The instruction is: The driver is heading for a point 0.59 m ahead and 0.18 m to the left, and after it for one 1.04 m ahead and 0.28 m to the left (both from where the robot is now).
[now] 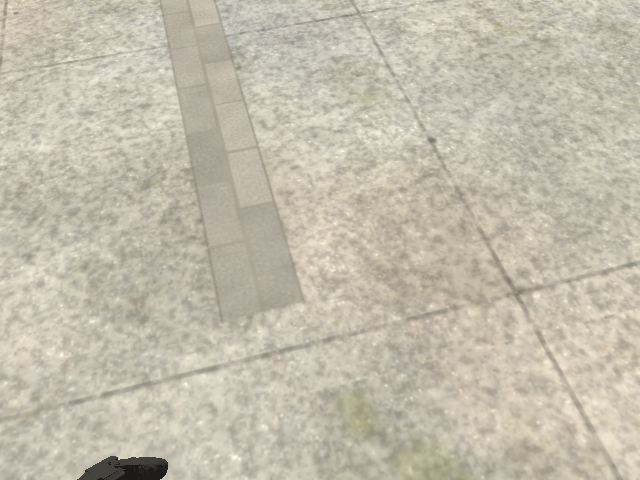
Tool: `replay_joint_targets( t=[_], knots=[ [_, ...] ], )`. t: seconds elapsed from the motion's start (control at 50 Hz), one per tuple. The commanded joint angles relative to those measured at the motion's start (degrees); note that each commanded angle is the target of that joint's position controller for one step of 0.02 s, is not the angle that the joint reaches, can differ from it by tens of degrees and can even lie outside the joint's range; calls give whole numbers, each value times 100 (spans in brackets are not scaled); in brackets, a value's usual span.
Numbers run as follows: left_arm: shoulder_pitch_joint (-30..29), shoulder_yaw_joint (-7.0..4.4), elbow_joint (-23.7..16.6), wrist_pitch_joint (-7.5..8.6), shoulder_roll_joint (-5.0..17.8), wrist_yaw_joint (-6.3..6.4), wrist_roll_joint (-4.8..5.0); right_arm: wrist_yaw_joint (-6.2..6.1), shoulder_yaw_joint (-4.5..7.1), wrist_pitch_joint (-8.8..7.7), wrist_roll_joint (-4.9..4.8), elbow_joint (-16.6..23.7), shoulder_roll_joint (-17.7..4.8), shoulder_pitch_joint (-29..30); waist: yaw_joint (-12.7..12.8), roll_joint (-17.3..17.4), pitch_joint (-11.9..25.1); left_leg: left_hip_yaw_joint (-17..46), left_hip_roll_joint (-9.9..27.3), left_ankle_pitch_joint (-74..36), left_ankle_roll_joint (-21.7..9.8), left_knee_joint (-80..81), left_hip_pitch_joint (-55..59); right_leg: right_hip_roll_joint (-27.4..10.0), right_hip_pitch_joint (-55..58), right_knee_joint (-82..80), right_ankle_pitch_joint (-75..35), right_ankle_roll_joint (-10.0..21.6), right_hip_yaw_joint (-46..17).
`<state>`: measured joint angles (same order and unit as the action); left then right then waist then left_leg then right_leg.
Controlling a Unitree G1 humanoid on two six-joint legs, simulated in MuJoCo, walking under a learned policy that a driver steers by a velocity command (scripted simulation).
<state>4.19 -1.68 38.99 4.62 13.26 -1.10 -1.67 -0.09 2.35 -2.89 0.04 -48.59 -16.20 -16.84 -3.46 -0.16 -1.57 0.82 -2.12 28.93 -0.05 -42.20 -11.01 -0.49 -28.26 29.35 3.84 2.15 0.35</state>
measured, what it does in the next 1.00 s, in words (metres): walks ahead: left foot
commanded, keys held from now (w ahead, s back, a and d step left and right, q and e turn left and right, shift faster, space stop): no key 0.54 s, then w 0.30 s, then w+q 0.16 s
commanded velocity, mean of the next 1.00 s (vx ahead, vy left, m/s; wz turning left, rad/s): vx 0.16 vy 0.00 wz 0.03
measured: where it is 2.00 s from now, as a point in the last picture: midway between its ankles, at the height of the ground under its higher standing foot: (258, 401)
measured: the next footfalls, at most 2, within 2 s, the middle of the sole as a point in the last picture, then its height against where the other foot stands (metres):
left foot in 0.24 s outside the picture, level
left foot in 1.26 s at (250, 459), level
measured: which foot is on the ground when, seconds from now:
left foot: up 0.00-0.22, down 0.24-0.78, up 0.80-1.00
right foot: down 0.00-1.00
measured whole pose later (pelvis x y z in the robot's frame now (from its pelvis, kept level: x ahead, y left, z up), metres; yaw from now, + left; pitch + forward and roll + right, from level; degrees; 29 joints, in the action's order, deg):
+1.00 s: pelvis +0.21 -0.01 +0.02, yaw +2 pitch +1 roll +0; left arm 22.0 -2.3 58.9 5.1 11.4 -0.2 -0.6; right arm 0.6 4.3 -3.8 -2.0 -51.8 -15.4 -10.0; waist 2.6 1.7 -0.2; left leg 1.5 4.6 10.0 -2.4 -57.5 -34.9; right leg 1.9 -0.6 14.4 14.5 2.7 4.4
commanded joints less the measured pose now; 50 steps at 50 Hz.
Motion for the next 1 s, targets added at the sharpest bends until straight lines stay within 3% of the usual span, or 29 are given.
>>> replay_joint_targets(
  t=[0.02,0.04,0.06,0.08,0.12,0.18,0.22,0.24,0.26,0.28,0.32,0.4,0.54,0.58,0.62,0.64,0.68,0.72,0.74,0.76,0.78,0.8,0.82,0.84,0.86,0.88,0.9,0.94,1.0],
  knots=[
    [1189,-195,-58,-105,677,22,111,31,87,50,-99,171,-662,-667,537,-797,2094,535,292,993,259,-2453,-2018,-1987,3664,-342,-3381,1614,-2387],
    [798,-161,-83,-145,603,30,113,-21,93,160,-102,254,-604,-252,461,-455,1586,431,446,710,305,-2329,-2127,-1766,3017,-575,-2433,1389,-2128],
    [418,-130,-106,-174,559,33,101,-74,106,281,-50,299,-551,-52,329,-365,1164,419,590,494,346,-1933,-1958,-1623,2248,-839,-1639,1231,-1894],
    [126,-150,-112,-208,619,48,56,-119,105,388,-28,307,-477,-49,158,-566,941,357,665,250,377,-1382,-1494,-1415,1533,-1092,-958,1072,-1636],
    [-67,-179,-72,-258,649,78,-25,-194,65,478,11,169,-267,-250,59,-848,838,87,495,-117,408,-665,-707,-1104,830,-1320,-447,1002,-1176],
    [-60,-162,67,-288,588,130,40,-204,68,490,47,28,-225,-313,52,-782,940,-32,444,-1206,273,315,-51,-1009,652,-1358,725,919,-987],
    [23,-125,199,-323,494,149,91,-175,71,482,140,1,-206,-238,32,-699,751,-156,358,-1716,100,961,372,-802,333,-1357,2096,585,-870],
    [168,-86,308,-328,390,148,78,-174,70,475,214,73,-271,-128,67,-572,531,47,521,-1785,-29,1259,371,-665,187,-1330,2660,302,-835],
    [266,-88,361,-334,398,144,49,-202,92,463,208,183,-490,6,204,-273,234,382,832,-1390,-191,1653,44,-447,210,-1089,2824,67,-702],
    [410,-126,365,-350,420,170,81,-212,167,443,118,99,-719,196,453,540,-13,438,797,-130,-339,1852,-899,-114,745,-876,2258,-101,-288],
    [333,-148,439,-348,449,228,64,-206,61,310,133,100,-299,450,466,748,-86,471,751,200,-203,2232,-1491,-65,1508,-400,1380,-137,-179],
    [476,-162,682,-360,386,245,73,-194,54,141,62,-42,-279,278,398,357,35,323,638,-828,-47,1950,-1034,-118,1582,-324,699,-2,-225],
    [505,-193,1056,-386,399,251,131,-201,45,151,24,-273,-242,88,313,39,289,179,541,-1936,-96,1711,-547,-154,1826,-168,-360,-27,-204],
    [647,-211,1232,-426,398,267,178,-204,86,193,-24,-404,-322,-86,293,184,285,215,509,-617,-259,1884,-535,96,1723,51,1105,-5,70],
    [493,-237,1221,-390,443,266,222,-205,153,190,-86,-396,-511,-173,204,514,-238,840,903,943,-658,2329,-578,271,887,452,2424,13,250],
    [329,-227,1163,-307,388,243,257,-203,189,136,-120,-416,-621,-329,115,748,-474,1439,1320,1377,-905,2693,-406,305,418,837,2316,23,346],
    [124,-207,1079,-99,316,164,306,-204,258,-4,-166,-453,-784,-301,124,1009,-877,2298,2009,1059,-1293,3001,-208,38,-116,1189,1873,185,164],
    [413,-225,1209,43,318,81,334,-165,242,-84,-177,-424,-664,-23,392,957,-745,1891,1880,-2,-1148,2690,-146,-25,387,544,1824,331,180],
    [905,-274,1439,66,373,61,347,-136,233,-75,-192,-375,-612,209,640,840,-546,1441,1583,-387,-936,2416,-506,81,1342,31,1510,364,243],
    [1508,-373,1687,61,581,67,319,-121,210,-86,-176,-279,-520,469,887,557,-313,905,1183,-1146,-679,1754,-1004,16,2321,-204,1176,405,-47],
    [2153,-543,1861,71,1137,87,320,-123,125,-147,-159,-75,-180,650,1036,-810,-82,-169,302,-1572,-188,-77,-1933,-861,3211,-982,1621,876,-1705],
    [2716,-561,1943,99,1345,24,287,-146,119,-241,-129,60,-152,707,1222,-1726,237,-71,-99,-34,2,-1724,-2966,-1923,4016,-1796,1465,1556,-3799],
    [2327,-384,1861,150,898,23,197,-109,192,-298,-226,54,-362,671,930,-1026,72,426,218,179,-135,-2606,-3481,-2098,3943,-1712,1322,1555,-3745],
    [1945,-308,1728,181,674,20,187,-51,187,-331,-287,-20,-337,590,754,-687,-61,482,463,-290,-297,-2823,-3588,-1893,3754,-1667,1130,1362,-3106],
    [1716,-284,1655,189,654,21,187,-26,191,-337,-294,-85,-288,555,648,-416,-119,450,670,-807,-404,-2707,-3652,-1749,3619,-1757,1022,1164,-2526],
    [1594,-232,1627,180,547,24,191,-10,224,-316,-260,-101,-307,643,605,-280,-217,430,829,-1209,-436,-2426,-3590,-1600,3461,-1862,571,977,-1995],
    [1622,-183,1668,151,426,36,166,22,242,-273,-231,-121,-265,653,570,-383,-185,362,903,-1477,-421,-2204,-3369,-1410,3326,-1936,164,816,-1496],
    [1823,-168,1767,111,442,84,120,88,214,-181,-208,-132,-70,683,578,-450,-160,213,873,-1806,-309,-1898,-3270,-1242,3211,-2014,-462,737,-871],
    [1784,-205,1782,100,704,168,76,100,139,-106,-177,149,81,1264,641,-287,-365,205,765,-2363,-160,-911,-3289,-1239,2855,-2245,-659,746,-344]
  ],
)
